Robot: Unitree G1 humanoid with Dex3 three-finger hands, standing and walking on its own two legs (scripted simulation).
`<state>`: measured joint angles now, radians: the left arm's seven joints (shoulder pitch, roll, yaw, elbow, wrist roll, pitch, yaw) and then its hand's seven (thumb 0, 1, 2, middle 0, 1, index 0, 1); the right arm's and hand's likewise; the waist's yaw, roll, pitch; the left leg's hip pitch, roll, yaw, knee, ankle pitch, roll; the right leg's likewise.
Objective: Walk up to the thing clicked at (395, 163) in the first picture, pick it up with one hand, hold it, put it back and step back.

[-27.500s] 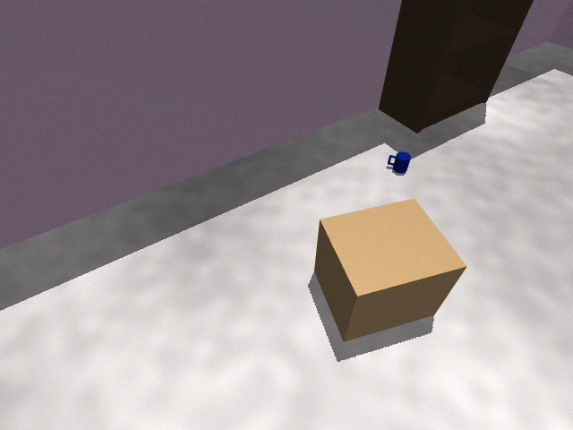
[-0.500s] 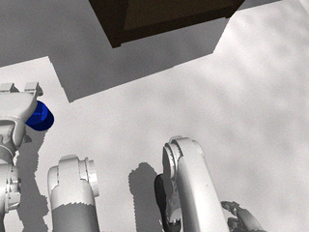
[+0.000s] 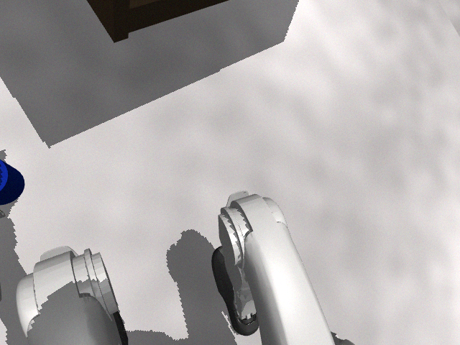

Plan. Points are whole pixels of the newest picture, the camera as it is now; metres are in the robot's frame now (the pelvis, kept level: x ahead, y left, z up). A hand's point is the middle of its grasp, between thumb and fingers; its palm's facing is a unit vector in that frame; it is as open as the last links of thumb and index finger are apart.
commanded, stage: rest palm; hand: left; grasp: from above
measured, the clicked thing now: out of the picture +0.46 +0.30 -0.26
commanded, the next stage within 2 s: close in 0.58 s
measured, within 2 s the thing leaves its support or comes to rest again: neither
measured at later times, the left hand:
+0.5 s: hand out of the picture +0.44 +0.28 -0.23, palm faces -0.44 -0.14 -0.89, open 13.9 cm
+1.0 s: hand out of the picture +0.44 +0.29 -0.24, palm faces -0.46 -0.14 -0.88, open 13.0 cm
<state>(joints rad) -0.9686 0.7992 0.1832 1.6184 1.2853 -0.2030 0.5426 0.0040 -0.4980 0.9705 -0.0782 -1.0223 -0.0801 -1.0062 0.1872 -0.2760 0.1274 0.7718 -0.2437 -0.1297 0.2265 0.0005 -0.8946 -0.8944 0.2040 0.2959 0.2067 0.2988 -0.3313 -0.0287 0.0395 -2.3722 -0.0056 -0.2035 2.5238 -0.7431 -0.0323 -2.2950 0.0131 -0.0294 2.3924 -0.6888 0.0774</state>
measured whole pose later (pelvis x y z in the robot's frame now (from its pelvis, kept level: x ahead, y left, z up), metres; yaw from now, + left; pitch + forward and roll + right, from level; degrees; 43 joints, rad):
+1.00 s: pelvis -0.01 +0.01 -0.01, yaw -3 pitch +28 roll -14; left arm -1.04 0.91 0.13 1.82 1.34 -0.25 0.66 0.01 -0.36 0.90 -0.19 -1.04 -0.21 -1.00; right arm 0.12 -0.31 0.23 0.74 -0.30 -0.22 0.30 0.00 -0.90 -0.90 0.20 0.30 0.20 0.30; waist -0.37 -0.08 0.09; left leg -2.36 -0.01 -0.26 2.59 -0.74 -0.02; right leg -2.26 0.03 -0.07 2.41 -0.67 0.08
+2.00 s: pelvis -0.01 +0.01 +0.00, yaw -3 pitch +28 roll -14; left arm -1.07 0.93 0.10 1.83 1.31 -0.24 0.66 0.01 -0.18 0.81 -0.46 -0.94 -0.41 -0.92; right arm 0.12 -0.34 0.25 0.70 -0.29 -0.25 0.29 0.00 -0.90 -0.90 0.20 0.30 0.20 0.30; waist -0.37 -0.09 0.11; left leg -2.34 0.00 -0.26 2.56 -0.73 -0.02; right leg -2.24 0.04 -0.08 2.38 -0.65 0.08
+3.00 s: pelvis +0.00 +0.00 +0.03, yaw +1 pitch +35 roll -10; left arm -0.91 0.68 0.05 1.39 1.19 -0.10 0.38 0.02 -0.06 0.65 -0.59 -0.84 -0.60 -0.79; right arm 0.12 -0.30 0.06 0.73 -0.15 -0.11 0.27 0.00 -0.92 -0.90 0.20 0.30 0.20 0.30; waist -0.23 0.03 -0.07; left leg -2.31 0.00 -0.17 2.41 -0.73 -0.02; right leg -2.24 -0.01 -0.02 2.30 -0.69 0.07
